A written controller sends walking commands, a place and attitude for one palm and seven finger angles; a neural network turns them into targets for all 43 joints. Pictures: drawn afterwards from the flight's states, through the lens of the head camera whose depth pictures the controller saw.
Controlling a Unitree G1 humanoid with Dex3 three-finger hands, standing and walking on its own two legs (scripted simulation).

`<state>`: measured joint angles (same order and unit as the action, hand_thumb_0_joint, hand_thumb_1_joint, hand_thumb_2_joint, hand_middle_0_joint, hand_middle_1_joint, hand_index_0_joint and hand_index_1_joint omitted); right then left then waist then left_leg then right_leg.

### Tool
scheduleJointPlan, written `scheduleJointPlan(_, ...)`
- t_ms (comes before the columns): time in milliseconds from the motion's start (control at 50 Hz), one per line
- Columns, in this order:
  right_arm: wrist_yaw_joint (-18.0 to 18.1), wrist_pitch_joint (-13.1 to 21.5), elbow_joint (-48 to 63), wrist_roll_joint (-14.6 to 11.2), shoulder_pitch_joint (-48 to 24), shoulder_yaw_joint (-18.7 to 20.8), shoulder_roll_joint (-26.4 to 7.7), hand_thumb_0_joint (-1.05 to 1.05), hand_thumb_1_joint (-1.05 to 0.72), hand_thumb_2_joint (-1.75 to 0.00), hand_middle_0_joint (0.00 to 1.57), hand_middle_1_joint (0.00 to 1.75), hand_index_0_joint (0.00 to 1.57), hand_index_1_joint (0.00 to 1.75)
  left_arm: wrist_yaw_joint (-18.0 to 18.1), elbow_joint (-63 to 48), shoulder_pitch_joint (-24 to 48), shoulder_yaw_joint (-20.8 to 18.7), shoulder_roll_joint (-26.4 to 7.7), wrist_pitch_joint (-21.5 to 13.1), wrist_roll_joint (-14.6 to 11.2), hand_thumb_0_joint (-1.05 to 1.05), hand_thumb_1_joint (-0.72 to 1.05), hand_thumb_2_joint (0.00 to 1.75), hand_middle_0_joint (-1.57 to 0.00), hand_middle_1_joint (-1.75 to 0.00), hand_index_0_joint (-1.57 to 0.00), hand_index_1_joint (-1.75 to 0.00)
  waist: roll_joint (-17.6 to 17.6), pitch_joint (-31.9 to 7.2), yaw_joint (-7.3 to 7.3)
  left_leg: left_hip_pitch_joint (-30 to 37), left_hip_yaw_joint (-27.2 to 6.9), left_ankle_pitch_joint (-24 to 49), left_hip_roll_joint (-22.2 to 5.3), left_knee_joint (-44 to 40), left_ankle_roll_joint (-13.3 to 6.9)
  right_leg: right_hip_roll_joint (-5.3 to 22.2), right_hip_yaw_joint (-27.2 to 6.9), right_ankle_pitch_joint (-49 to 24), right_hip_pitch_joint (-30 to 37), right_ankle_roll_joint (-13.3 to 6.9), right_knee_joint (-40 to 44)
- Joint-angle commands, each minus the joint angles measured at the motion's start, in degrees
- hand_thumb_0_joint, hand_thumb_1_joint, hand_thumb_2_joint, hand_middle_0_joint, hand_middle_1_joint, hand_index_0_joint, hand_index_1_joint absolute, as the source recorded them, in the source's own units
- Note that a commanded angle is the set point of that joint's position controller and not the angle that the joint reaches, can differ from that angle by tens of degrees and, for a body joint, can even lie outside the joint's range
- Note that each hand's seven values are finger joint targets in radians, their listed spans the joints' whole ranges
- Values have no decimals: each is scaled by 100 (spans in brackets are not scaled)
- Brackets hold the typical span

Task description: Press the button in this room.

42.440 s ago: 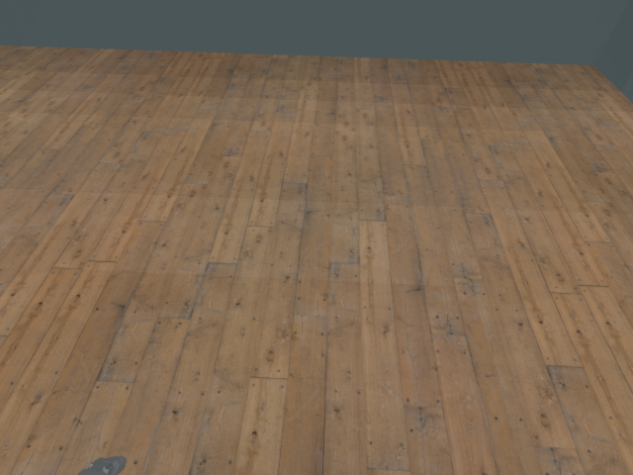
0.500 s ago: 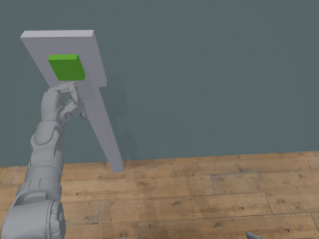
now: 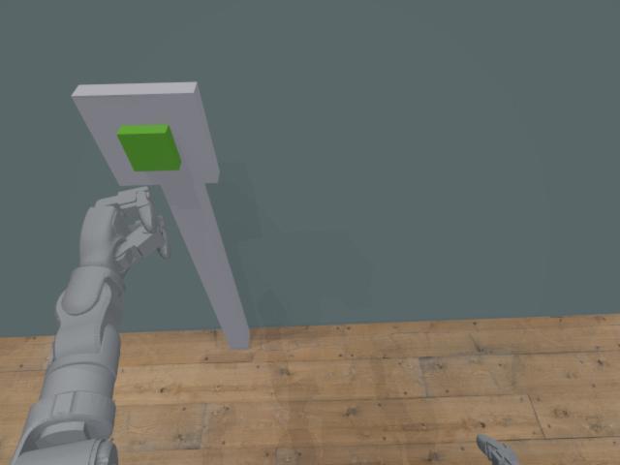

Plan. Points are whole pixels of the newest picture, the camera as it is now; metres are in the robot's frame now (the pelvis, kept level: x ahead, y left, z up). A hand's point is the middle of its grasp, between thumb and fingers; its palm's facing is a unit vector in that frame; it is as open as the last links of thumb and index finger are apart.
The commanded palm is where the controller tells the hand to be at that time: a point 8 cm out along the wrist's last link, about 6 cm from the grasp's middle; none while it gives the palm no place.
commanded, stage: draw the hand back to the body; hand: left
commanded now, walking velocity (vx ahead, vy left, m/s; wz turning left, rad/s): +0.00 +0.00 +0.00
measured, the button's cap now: (151, 147) +0.54 +0.26 +0.12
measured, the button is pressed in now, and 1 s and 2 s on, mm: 0 0 0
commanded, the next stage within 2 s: step back with the hand held close in 1.28 s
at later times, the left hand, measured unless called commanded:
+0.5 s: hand (91, 294) +0.27 +0.23 +0.14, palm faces +0.30 -0.93 -0.23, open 3.1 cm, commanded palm +0.22 +0.27 +0.16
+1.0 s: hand (13, 348) +0.19 +0.25 +0.18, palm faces +0.43 -0.82 -0.37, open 3.1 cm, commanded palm +0.14 +0.28 +0.20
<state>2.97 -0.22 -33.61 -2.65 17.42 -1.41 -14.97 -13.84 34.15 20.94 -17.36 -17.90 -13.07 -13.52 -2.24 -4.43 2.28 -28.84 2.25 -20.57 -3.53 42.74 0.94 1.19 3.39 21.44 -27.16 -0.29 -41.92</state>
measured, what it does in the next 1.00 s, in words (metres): stands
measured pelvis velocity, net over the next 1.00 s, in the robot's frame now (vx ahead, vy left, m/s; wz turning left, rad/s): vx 0.02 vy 0.00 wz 0.02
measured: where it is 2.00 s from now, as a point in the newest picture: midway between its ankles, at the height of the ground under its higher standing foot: outside the picture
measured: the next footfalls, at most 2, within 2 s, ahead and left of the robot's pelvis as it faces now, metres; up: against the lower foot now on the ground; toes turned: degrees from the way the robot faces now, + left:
none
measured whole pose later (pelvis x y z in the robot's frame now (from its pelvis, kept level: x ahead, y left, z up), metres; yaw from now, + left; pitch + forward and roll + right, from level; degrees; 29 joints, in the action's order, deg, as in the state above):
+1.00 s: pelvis +0.02 +0.00 +0.03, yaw +1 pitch -5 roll +0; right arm 4.5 4.1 -35.7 0.8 11.3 -1.6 -12.7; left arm 6.0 -24.9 -29.1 -15.7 -17.6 -3.3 -3.4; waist -3.9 0.7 -4.0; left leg -4.0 2.4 -13.7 -2.2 22.9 0.8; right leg 1.4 4.0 14.4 -1.7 0.3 -21.4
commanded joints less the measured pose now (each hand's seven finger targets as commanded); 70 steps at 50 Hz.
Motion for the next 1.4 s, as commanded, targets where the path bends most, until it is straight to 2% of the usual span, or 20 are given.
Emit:
scheduleJointPlan(0,97,340,919,-45,-486,244,-749,0,-90,-90,20,30,20,30,19,-1849,1283,-472,-1419,-158,-212,0,90,90,-130,-150,-130,-150,110,-1413,-231,797,-130,1197,365,-748,-256,-205,-158,-1959,1050,-48,708)
scheduleJointPlan(100,205,518,900,-72,-665,206,-723,0,-90,-90,20,30,20,30,-71,-2392,1131,-339,-1284,55,-287,0,90,90,-130,-150,-130,-150,1,-1156,-173,1038,-164,908,370,-922,-266,-201,-179,-1524,991,-42,947)
scheduleJointPlan(120,225,570,906,-69,-705,204,-712,0,-90,-90,20,30,20,30,-104,-2591,1069,-326,-1264,83,-308,0,90,90,-130,-150,-130,-150,-145,-1232,-194,1174,-164,993,376,-929,-263,-197,-176,-1598,1034,-58,950)
scheduleJointPlan(140,229,616,924,-68,-708,189,-711,0,-90,-90,20,30,20,30,-132,-2687,880,-329,-1250,124,-359,0,90,90,-130,-150,-130,-150,21,-1265,-207,1210,-185,1043,368,-937,-278,-210,-166,-1620,1115,-55,969)
scheduleJointPlan(220,279,792,923,-96,-874,154,-699,0,-90,-90,20,30,20,30,-270,-2959,442,-290,-1163,410,-458,0,90,90,-130,-150,-130,-150,76,-976,-258,1311,-231,981,371,-1069,-254,-188,-118,-1541,1092,-44,1091)
scheduleJointPlan(280,283,923,998,-109,-1022,110,-646,0,-90,-90,20,30,20,30,-283,-3483,54,-273,-1102,596,-486,0,90,90,-130,-150,-130,-150,-108,-903,-347,1440,-247,1060,382,-1172,-237,-172,-76,-1550,1191,-60,1132)
scheduleJointPlan(300,324,949,881,28,-1207,146,-621,0,-90,-90,20,30,20,30,532,-4085,-53,-183,-1570,459,266,0,90,90,-130,-150,-130,-150,45,-470,-415,1578,-113,1023,413,-1395,-271,-75,-232,-1271,1055,-52,1678)
scheduleJointPlan(320,356,970,817,68,-1186,126,-595,0,-90,-90,20,30,20,30,944,-3975,-612,-103,-1192,502,363,0,90,90,-130,-150,-130,-150,156,-325,-354,1643,-137,930,391,-1528,-259,-62,-168,-1103,1116,-38,1768)
scheduleJointPlan(340,357,960,747,87,-1214,129,-603,0,-90,-90,20,30,20,30,1212,-4186,-839,39,-1106,521,507,0,90,90,-130,-150,-130,-150,283,-338,-387,1742,-141,988,369,-1625,-275,-75,-175,-1126,1278,-33,1885)
scheduleJointPlan(420,350,862,669,179,-1289,89,-514,0,-90,-90,20,30,20,30,1764,-4903,-1401,52,-1033,565,802,0,90,90,-130,-150,-130,-150,-33,-430,-406,2248,-97,1411,343,-1942,-265,-63,-122,-1550,1783,-41,2011)
scheduleJointPlan(500,346,798,626,237,-1399,80,-463,0,-90,-90,20,30,20,30,1955,-5315,-1785,81,-950,588,931,0,90,90,-130,-150,-130,-150,-158,-267,-427,2502,-70,1615,341,-2158,-252,-77,-115,-1678,2037,-46,2215)
scheduleJointPlan(600,317,766,640,297,-1486,85,-427,0,-90,-90,20,30,20,30,2044,-5833,-2263,151,-811,610,1019,0,90,90,-130,-150,-130,-150,-208,-188,-466,2749,-100,1865,344,-2310,-233,-108,-76,-1814,2225,-53,2316)
scheduleJointPlan(660,279,737,660,320,-1527,91,-410,0,-90,-90,20,30,20,30,2046,-5993,-2850,92,-777,634,1018,0,90,90,-130,-150,-130,-150,-4,-20,-512,2705,-102,1965,336,-2340,-240,-110,-75,-1919,2314,-37,2366)
scheduleJointPlan(740,234,694,696,357,-1546,141,-404,0,-90,-90,20,30,20,30,2043,-6312,-3532,-215,-940,652,1029,0,90,90,-130,-150,-130,-150,117,14,-590,2684,-86,2168,334,-2301,-234,-136,-63,-2142,2398,-29,2383)
scheduleJointPlan(760,216,680,723,348,-1542,127,-373,0,-90,-90,20,30,20,30,2036,-6494,-3596,-186,-880,643,1015,0,90,90,-130,-150,-130,-150,-51,13,-580,2651,-90,2152,333,-2305,-229,-99,-85,-2133,2447,-30,2348)
scheduleJointPlan(980,225,809,801,341,-1503,178,-300,0,-90,-90,20,30,20,30,2082,-7348,-4796,-525,-965,531,1028,0,90,90,-130,-150,-130,-150,-84,252,-642,2561,-76,1987,298,-2208,-224,-114,-79,-1987,2263,-12,2399)
scheduleJointPlan(1040,244,838,715,346,-1471,192,-323,0,-90,-90,20,30,20,30,2078,-7136,-4704,-393,-820,558,1053,0,90,90,-130,-150,-130,-150,170,484,-575,2520,-66,1902,296,-2204,-231,-136,-53,-1881,2091,7,2500)
scheduleJointPlan(1220,301,900,699,358,-1478,189,-296,0,-90,-90,20,30,20,30,2141,-7277,-4529,-436,-879,484,1067,0,90,90,-130,-150,-130,-150,-78,282,-624,2582,-100,1735,316,-2238,-238,-87,-97,-1665,2212,-18,2457)
scheduleJointPlan(1280,297,914,694,352,-1516,168,-280,0,-90,-90,20,30,20,30,2133,-7210,-4536,-429,-869,498,1055,0,90,90,-130,-150,-130,-150,-86,525,-628,2472,-115,1582,309,-2286,-220,-98,-102,-1480,2138,-20,2536)
scheduleJointPlan(1380,301,920,671,355,-1507,173,-288,0,-90,-90,20,30,20,30,2138,-7196,-4309,-452,-907,479,1051,0,90,90,-130,-150,-130,-150,-30,511,-598,2484,-109,1521,310,-2304,-221,-100,-118,-1424,2137,-14,2578)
